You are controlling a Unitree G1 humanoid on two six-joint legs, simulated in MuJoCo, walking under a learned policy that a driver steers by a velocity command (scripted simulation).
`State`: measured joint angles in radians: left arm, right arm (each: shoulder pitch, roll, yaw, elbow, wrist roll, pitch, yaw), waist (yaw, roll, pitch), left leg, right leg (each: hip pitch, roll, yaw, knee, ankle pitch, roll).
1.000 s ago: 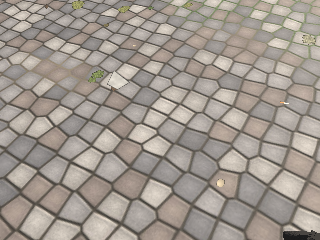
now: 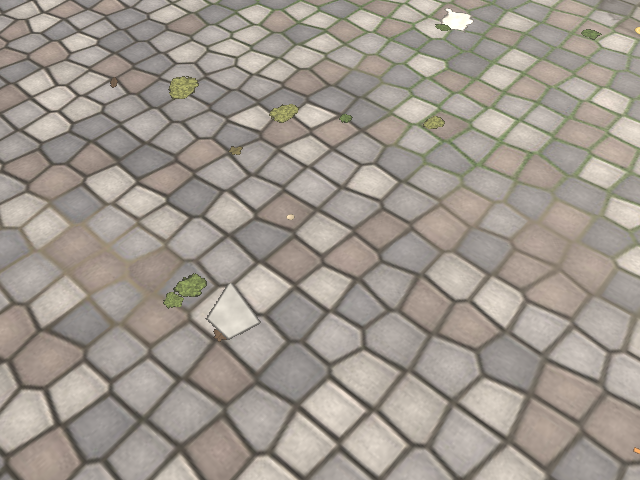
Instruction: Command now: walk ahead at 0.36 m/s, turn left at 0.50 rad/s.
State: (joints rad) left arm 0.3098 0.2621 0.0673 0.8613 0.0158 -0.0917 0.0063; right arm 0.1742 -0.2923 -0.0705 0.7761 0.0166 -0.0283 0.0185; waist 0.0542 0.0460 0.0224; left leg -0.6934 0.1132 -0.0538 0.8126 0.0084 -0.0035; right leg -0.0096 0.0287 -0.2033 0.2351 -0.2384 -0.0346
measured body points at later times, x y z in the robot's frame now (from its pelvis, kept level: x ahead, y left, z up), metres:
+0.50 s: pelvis +0.16 +0.03 -0.01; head +0.20 +0.06 +0.44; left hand +0.24 +0.34 -0.12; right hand +0.38 -0.21 -0.10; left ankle +0.21 +0.12 -0.74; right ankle +0.27 -0.13 -0.70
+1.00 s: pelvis +0.21 +0.00 -0.01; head +0.22 +0.01 +0.44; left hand +0.26 +0.29 -0.12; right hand +0.43 -0.20 -0.12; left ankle +0.18 +0.13 -0.74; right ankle +0.26 -0.11 -0.74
